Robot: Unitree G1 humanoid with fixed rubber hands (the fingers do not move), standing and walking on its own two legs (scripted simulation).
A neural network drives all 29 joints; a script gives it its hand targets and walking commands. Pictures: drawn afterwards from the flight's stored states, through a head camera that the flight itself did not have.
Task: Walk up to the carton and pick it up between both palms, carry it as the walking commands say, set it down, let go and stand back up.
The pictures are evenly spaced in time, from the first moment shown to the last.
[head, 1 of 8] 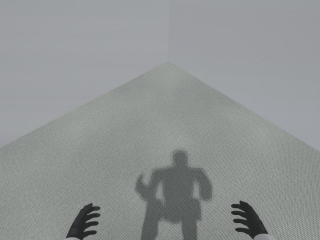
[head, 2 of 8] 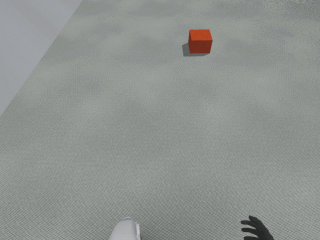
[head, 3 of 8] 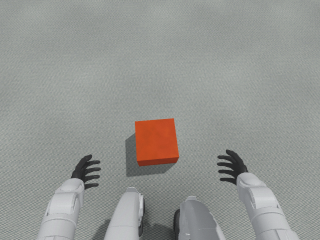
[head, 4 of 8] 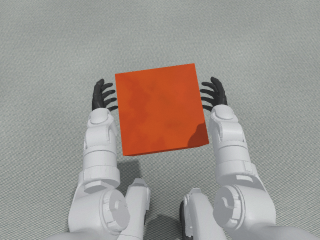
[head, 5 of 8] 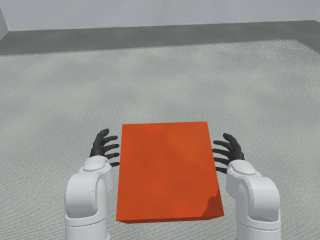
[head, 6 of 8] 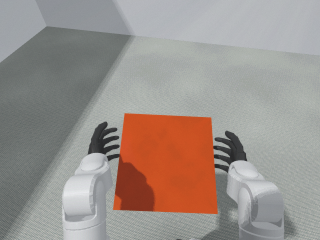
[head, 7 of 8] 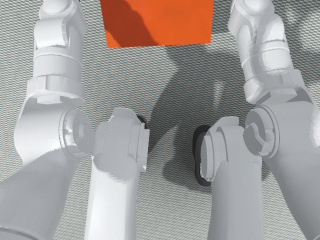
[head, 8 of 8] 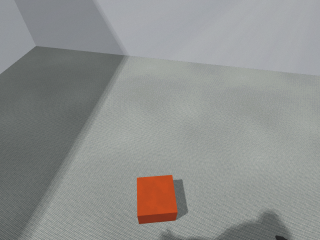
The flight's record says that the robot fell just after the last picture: no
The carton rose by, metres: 0.72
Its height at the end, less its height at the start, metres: +0.00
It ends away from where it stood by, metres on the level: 3.18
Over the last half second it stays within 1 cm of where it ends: yes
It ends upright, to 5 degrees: yes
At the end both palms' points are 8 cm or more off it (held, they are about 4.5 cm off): yes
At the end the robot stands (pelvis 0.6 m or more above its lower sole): yes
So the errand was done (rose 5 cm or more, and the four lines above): yes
